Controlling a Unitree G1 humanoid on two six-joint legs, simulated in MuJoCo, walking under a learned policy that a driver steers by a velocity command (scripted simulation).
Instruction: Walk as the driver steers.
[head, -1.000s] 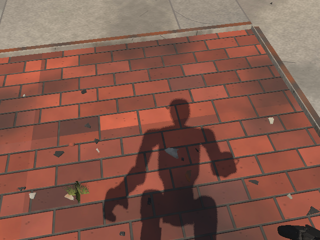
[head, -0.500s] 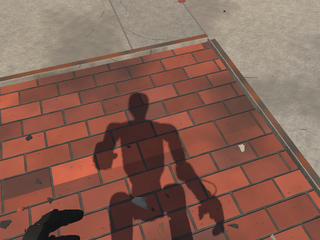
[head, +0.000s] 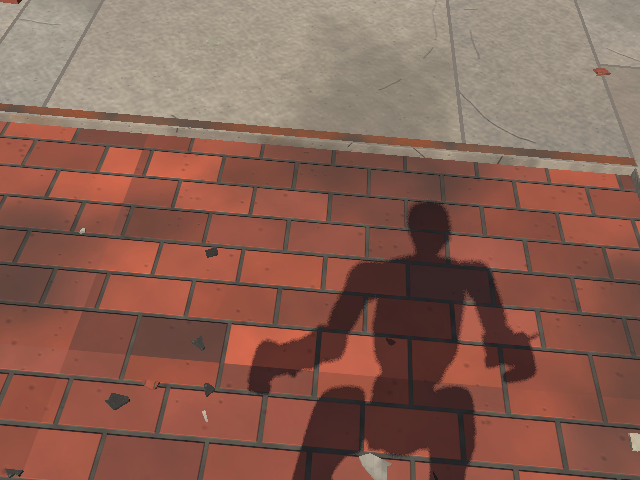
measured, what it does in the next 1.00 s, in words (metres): walks ahead: right foot, then left foot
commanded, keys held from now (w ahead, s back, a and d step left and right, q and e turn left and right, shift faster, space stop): w+q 0.20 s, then q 0.10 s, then e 0.70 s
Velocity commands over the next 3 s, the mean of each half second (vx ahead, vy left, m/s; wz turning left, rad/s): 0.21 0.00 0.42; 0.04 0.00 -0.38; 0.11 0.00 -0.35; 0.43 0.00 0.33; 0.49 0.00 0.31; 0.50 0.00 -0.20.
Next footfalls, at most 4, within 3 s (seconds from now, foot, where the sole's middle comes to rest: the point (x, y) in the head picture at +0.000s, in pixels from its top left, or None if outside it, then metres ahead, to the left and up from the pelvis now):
0.42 right None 0.26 -0.10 -0.77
0.76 left None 0.20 0.12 -0.77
1.14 right None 0.21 -0.14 -0.77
1.66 left None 0.37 0.07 -0.77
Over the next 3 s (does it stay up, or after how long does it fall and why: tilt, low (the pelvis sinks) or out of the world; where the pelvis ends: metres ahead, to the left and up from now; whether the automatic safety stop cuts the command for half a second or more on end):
stays up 0.97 0.05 0.01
